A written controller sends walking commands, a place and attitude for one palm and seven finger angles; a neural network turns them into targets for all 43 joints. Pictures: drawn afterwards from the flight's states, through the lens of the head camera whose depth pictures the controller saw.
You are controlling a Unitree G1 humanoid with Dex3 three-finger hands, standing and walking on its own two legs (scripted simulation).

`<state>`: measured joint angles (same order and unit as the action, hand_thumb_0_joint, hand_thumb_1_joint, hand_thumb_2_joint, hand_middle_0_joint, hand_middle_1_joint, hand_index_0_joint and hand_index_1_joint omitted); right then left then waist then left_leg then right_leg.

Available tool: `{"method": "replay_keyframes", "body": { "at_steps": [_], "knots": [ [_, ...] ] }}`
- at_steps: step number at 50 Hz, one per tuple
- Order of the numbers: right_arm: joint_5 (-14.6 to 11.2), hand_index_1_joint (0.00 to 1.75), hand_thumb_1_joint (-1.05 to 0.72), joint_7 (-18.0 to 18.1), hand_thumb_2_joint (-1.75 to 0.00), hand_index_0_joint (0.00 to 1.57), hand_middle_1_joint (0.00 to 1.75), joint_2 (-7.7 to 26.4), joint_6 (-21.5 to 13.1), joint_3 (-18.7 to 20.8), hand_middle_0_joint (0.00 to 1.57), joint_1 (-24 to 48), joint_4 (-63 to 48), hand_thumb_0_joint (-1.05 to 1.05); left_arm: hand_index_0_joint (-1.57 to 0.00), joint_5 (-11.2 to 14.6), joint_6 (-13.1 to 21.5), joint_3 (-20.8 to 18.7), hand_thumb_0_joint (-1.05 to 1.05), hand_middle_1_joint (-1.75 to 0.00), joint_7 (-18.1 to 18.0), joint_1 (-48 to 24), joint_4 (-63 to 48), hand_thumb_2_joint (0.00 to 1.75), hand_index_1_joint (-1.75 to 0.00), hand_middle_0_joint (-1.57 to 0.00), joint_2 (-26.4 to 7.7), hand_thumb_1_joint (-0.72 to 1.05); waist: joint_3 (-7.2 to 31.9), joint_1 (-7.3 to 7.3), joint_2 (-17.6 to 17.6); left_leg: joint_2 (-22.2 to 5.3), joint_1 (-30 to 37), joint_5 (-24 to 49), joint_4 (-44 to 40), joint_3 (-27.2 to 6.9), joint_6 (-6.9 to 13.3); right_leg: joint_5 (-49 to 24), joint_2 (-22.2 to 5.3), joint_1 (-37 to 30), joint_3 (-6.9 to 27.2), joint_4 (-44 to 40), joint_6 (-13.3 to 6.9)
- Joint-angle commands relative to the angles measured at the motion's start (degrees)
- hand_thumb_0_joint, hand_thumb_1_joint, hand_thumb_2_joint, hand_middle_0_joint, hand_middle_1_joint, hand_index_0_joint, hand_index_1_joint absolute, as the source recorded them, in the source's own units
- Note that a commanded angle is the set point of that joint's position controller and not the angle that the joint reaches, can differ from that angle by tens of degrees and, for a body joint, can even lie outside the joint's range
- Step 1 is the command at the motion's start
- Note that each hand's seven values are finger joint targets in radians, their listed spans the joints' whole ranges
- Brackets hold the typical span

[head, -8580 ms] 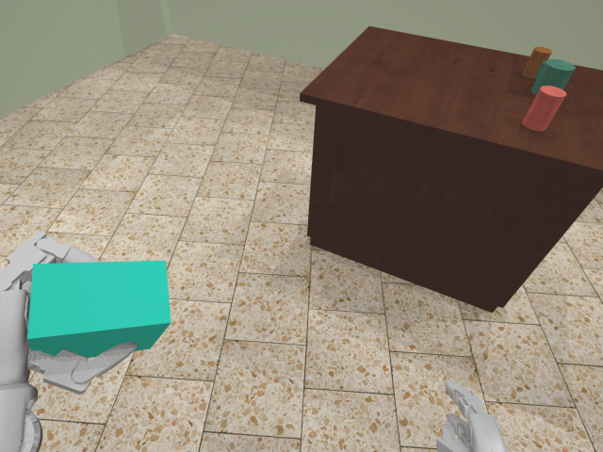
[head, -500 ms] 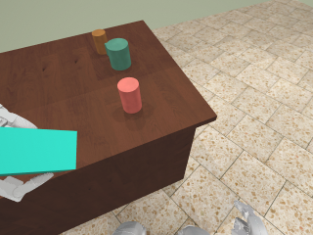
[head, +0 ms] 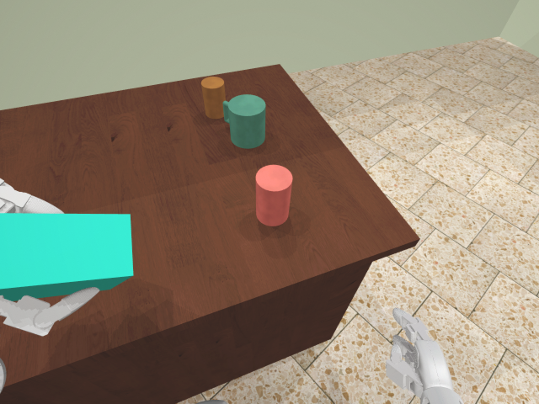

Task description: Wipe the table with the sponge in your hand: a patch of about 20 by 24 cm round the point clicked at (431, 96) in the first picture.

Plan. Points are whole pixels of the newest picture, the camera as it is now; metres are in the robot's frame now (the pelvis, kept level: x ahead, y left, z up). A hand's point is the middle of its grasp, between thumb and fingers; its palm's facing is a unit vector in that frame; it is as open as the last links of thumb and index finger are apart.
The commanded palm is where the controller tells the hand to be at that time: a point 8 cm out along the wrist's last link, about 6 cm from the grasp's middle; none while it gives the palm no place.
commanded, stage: come to a stop and stand still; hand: left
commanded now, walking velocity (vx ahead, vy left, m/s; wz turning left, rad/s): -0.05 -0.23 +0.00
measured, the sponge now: (81, 257) +0.23 +0.23 +0.16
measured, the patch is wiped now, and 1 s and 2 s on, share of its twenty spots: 0.00 0.00 0.00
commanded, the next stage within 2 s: look again from close up in 0.96 s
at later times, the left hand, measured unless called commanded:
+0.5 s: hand (60, 268) +0.21 +0.24 +0.17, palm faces +0.42 -0.82 -0.38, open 10.6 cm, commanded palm +0.16 +0.27 +0.19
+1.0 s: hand (76, 253) +0.23 +0.23 +0.17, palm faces +0.41 -0.83 -0.39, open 10.6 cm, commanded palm +0.18 +0.26 +0.19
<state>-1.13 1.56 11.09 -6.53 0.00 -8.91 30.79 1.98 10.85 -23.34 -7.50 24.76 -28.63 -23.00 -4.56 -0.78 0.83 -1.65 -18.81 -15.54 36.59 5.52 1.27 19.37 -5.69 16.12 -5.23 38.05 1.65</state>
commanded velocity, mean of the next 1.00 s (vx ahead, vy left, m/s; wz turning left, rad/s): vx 0.00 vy -0.03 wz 0.00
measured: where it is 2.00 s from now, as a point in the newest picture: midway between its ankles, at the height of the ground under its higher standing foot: outside the picture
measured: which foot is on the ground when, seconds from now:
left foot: down 0.00-1.00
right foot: down 0.00-1.00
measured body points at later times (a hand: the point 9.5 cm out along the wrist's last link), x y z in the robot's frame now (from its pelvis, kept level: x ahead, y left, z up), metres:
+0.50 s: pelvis +0.01 -0.01 +0.02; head +0.02 -0.01 +0.47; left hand +0.18 +0.28 +0.19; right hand +0.19 -0.24 -0.06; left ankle +0.05 +0.11 -0.72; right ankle +0.01 -0.13 -0.72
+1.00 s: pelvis +0.02 -0.02 +0.02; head +0.05 -0.02 +0.47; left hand +0.20 +0.27 +0.19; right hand +0.22 -0.24 -0.06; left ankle +0.05 +0.11 -0.72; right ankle +0.01 -0.13 -0.72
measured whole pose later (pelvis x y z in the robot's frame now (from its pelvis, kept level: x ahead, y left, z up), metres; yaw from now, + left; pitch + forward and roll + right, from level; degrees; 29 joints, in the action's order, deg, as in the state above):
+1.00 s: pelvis +0.02 -0.02 +0.02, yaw +2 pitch -1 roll -1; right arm -1.2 3.4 11.3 -4.0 -0.8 -9.8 33.1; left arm 3.2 6.2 -19.0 -7.9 27.4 -29.4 -20.4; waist -3.6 -1.2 -0.5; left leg -3.6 -14.1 -12.1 27.3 2.7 -1.1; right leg 14.6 0.4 9.1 -3.3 24.7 -0.6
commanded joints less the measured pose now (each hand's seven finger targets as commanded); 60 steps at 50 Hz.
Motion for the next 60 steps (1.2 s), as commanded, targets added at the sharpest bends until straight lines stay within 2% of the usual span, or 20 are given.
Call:
{"method": "replay_keyframes", "body": {
  "at_steps": [1, 3, 7, 9, 11, 12, 13, 20, 25, 29, 37, 51, 52, 53, 54, 55, 56, 57, 58, 60],
  "knots": [
    [-0.33, 0.30, -0.90, 0.36, -0.90, 0.20, 0.30, 7.50, -3.40, 2.00, 0.20, 2.33, -6.98, 0.00, -1.20, 0.78, 3.39, -4.01, 0.00, -1.60, -1.24, -3.15, -16.29, 1.30, -1.60, -1.20, -7.02, 0.10, 11.87, 0.39, -5.19, -7.05, 2.21, 12.33, -11.93, -8.84, 1.22, -10.85, 2.50, -7.77, 1.11, -5.62, -1.62],
    [-0.10, 0.30, -0.90, 0.92, -0.90, 0.20, 0.30, 7.51, -3.57, 1.96, 0.20, 1.85, -6.51, 0.00, -1.20, 0.68, 2.92, -3.32, 0.00, -1.60, -1.46, -5.01, -16.97, 1.30, -1.60, -1.20, -6.33, 0.10, 11.91, 0.78, -4.91, -7.19, 3.53, 10.44, -14.55, -10.14, -0.04, -10.70, 3.58, -7.73, 1.51, -6.16, -1.52],
    [0.75, 0.30, -0.90, 1.68, -0.90, 0.20, 0.30, 6.72, -3.73, 1.15, 0.20, 3.08, -5.29, 0.00, -1.20, 0.34, 2.17, -2.36, 0.00, -1.60, -1.76, -8.13, -16.53, 1.30, -1.60, -1.20, -5.96, 0.10, 9.95, 0.66, -13.43, -9.32, 6.41, 0.10, -22.30, -13.25, -1.02, -2.08, 5.02, -5.34, 2.03, -7.20, -1.36],
    [0.77, 0.30, -0.90, 1.66, -0.90, 0.20, 0.30, 6.44, -3.66, 0.92, 0.20, 3.38, -5.20, 0.00, -1.20, -0.13, 1.75, -2.56, 0.00, -1.60, -1.89, -8.49, -14.40, 1.30, -1.60, -1.20, -6.21, 0.10, 9.16, 0.29, -12.95, -9.18, 4.04, -6.04, -22.95, -11.88, -0.58, -4.07, 5.02, -8.03, 2.62, -10.58, -1.65],
    [0.46, 0.30, -0.90, 1.53, -0.90, 0.20, 0.30, 6.01, -3.68, 0.74, 0.20, 3.76, -5.42, 0.00, -1.20, -0.09, 1.44, -3.85, 0.00, -1.60, -1.85, -4.12, -12.26, 1.30, -1.60, -1.20, -7.18, 0.10, 10.25, 0.14, -9.85, -7.53, 3.17, -9.80, -21.83, -10.18, -0.08, -6.57, 5.01, -10.81, 3.39, -14.46, -1.77],
    [0.44, 0.30, -0.90, 1.37, -0.90, 0.20, 0.30, 5.85, -3.45, 0.64, 0.20, 3.36, -5.37, 0.00, -1.20, -0.07, 1.51, -2.27, 0.00, -1.60, -1.61, -3.72, -12.10, 1.30, -1.60, -1.20, -5.31, 0.10, 9.54, 0.30, -8.69, -6.59, 1.34, -12.28, -21.69, -10.02, -0.17, -6.42, 4.87, -11.77, 3.83, -15.56, -1.97],
    [0.33, 0.30, -0.90, 1.30, -0.90, 0.20, 0.30, 6.03, -3.33, 0.85, 0.20, 3.23, -5.51, 0.00, -1.20, -0.19, 1.50, -2.44, 0.00, -1.60, -1.57, -3.66, -12.53, 1.30, -1.60, -1.20, -5.72, 0.10, 8.93, 0.38, -7.95, -5.93, 0.88, -12.91, -21.25, -9.39, -0.29, -6.36, 4.71, -11.69, 4.36, -16.51, -2.11],
    [0.31, 0.30, -0.90, 1.69, -0.90, 0.20, 0.30, 6.83, -3.17, 1.37, 0.20, 3.37, -5.11, 0.00, -1.20, 0.14, 0.70, -1.80, 0.00, -1.60, -1.61, -5.51, -11.81, 1.30, -1.60, -1.20, -5.97, 0.10, 8.50, 0.42, -3.94, -3.43, 5.20, -1.76, -16.02, -6.16, -1.08, -9.96, 3.17, -7.95, 6.88, -19.59, -2.61],
    [0.10, 0.30, -0.90, 2.02, -0.90, 0.20, 0.30, 7.13, -2.65, 1.83, 0.20, 3.87, -5.58, 0.00, -1.20, 0.65, 0.47, -2.24, 0.00, -1.60, -1.69, -5.03, -12.06, 1.30, -1.60, -1.20, -6.59, 0.10, 9.03, 0.20, -3.63, -3.06, 7.19, 4.10, -14.22, -5.41, -1.04, -13.49, 2.40, -7.43, 7.31, -18.84, -2.79],
    [0.04, 0.30, -0.90, 2.10, -0.90, 0.20, 0.30, 7.29, -2.12, 2.00, 0.20, 4.10, -6.07, 0.00, -1.20, 0.98, 0.40, -2.73, 0.00, -1.60, -1.72, -3.05, -12.19, 1.30, -1.60, -1.20, -6.77, 0.10, 8.53, 0.11, -3.87, -3.14, 6.85, 4.56, -14.14, -5.35, -0.83, -13.49, 2.37, -7.05, 7.29, -18.70, -2.69],
    [-0.11, 0.30, -0.90, 2.16, -0.90, 0.20, 0.30, 7.33, -1.14, 2.17, 0.20, 4.06, -6.80, 0.00, -1.20, 1.66, 0.00, -3.42, 0.00, -1.60, -1.79, 0.55, -13.36, 1.30, -1.60, -1.20, -6.94, 0.10, 11.43, 0.16, -3.18, -3.58, 8.92, 12.07, -12.19, -5.16, -0.51, -19.62, 1.83, -8.41, 6.56, -16.81, -2.56],
    [-0.07, 0.30, -0.90, 2.31, -0.90, 0.20, 0.30, 7.06, -0.49, 1.87, 0.20, 4.60, -6.71, 0.00, -1.20, 1.73, -0.94, -3.40, 0.00, -1.60, -2.00, -0.65, -13.85, 1.30, -1.60, -1.20, -7.68, 0.10, 11.03, 0.32, -3.06, -3.72, 9.57, 11.01, -12.19, -5.22, -0.39, -19.64, 1.53, -7.98, 7.12, -17.47, -2.53],
    [0.02, 0.30, -0.90, 2.23, -0.90, 0.20, 0.30, 6.95, -0.32, 1.71, 0.20, 4.10, -6.80, 0.00, -1.20, 1.73, -0.92, -2.24, 0.00, -1.60, -1.85, -0.46, -13.60, 1.30, -1.60, -1.20, -6.22, 0.10, 10.61, 0.34, -2.77, -3.62, 9.08, 11.25, -12.34, -5.31, -0.41, -19.43, 1.75, -8.08, 6.54, -17.33, -2.51],
    [3.45, 0.30, -0.90, 2.26, -0.90, 0.20, 0.30, 9.00, -3.24, 4.67, 0.20, -3.15, -5.07, 0.00, -1.20, -6.39, 4.76, -35.16, 0.00, -1.60, -0.84, -56.41, -21.01, 1.30, -1.60, -1.20, -50.89, 0.10, 2.54, -3.28, 6.68, -3.81, 1.55, 14.47, -2.43, -1.84, -0.46, -29.76, -1.14, 0.69, 12.86, -23.49, -1.06],
    [1.98, 0.30, -0.90, 1.64, -0.90, 0.20, 0.30, 2.56, -3.62, 2.07, 0.20, -0.03, -1.20, 0.00, -1.20, -2.01, 2.69, -11.56, 0.00, -1.60, 1.47, -25.50, 10.34, 1.30, -1.60, -1.20, -16.18, 0.10, 12.39, -0.93, 7.98, 1.54, 6.21, 13.64, -6.47, -3.92, -0.95, -37.48, -4.45, -6.80, 15.44, -16.01, -7.37],
    [0.82, 0.30, -0.90, 1.29, -0.90, 0.20, 0.30, 5.96, -3.88, 3.28, 0.20, -0.23, -5.97, 0.00, -1.20, -0.44, 3.57, -8.97, 0.00, -1.60, 0.80, -13.07, 3.35, 1.30, -1.60, -1.20, -12.50, 0.10, 10.17, -2.48, 3.37, -0.23, 8.36, 15.21, -7.92, -2.46, -1.23, -41.81, -2.55, -7.88, 14.94, -17.15, -3.53],
    [-0.38, 0.30, -0.90, 0.66, -0.90, 0.20, 0.30, 6.77, -4.18, 3.24, 0.20, 0.69, -5.37, 0.00, -1.20, 0.86, 2.49, -2.37, 0.00, -1.60, 0.92, -8.21, 7.59, 1.30, -1.60, -1.20, -4.74, 0.10, 15.08, -1.76, -5.09, -0.76, 13.79, 18.69, -10.42, -1.96, -0.67, -36.49, -1.54, -10.16, 11.68, -13.45, -3.88],
    [-0.23, 0.30, -0.90, 0.37, -0.90, 0.20, 0.30, 8.19, -4.26, 4.08, 0.20, 0.78, -6.22, 0.00, -1.20, 0.85, 3.79, -1.47, 0.00, -1.60, 1.51, -12.13, -2.05, 1.30, -1.60, -1.20, -6.19, 0.10, 16.34, -1.29, -8.90, -1.91, 14.00, 21.36, -11.10, -3.52, 0.30, -28.38, -0.57, -10.07, 9.89, -13.15, -2.91],
    [-0.11, 0.30, -0.90, -0.31, -0.90, 0.20, 0.30, 8.05, -4.53, 3.89, 0.20, 1.35, -6.45, 0.00, -1.20, 0.91, 4.24, -1.13, 0.00, -1.60, 1.58, -9.63, -5.47, 1.30, -1.60, -1.20, -6.28, 0.10, 17.03, -1.63, -9.11, -3.08, 15.21, 25.15, -10.87, -4.56, 0.53, -25.44, 0.63, -9.58, 8.95, -12.80, -2.51],
    [-0.03, 0.30, -0.90, -1.28, -0.90, 0.20, 0.30, 7.46, -4.80, 3.50, 0.20, 2.89, -7.57, 0.00, -1.20, 0.54, 4.46, 1.60, 0.00, -1.60, 1.69, -5.20, -11.92, 1.30, -1.60, -1.20, -5.14, 0.10, 16.60, -1.87, -6.13, -3.94, 14.59, 25.28, -11.05, -5.38, 0.89, -22.19, 1.64, -9.14, 7.69, -13.10, -2.15]
  ]
}}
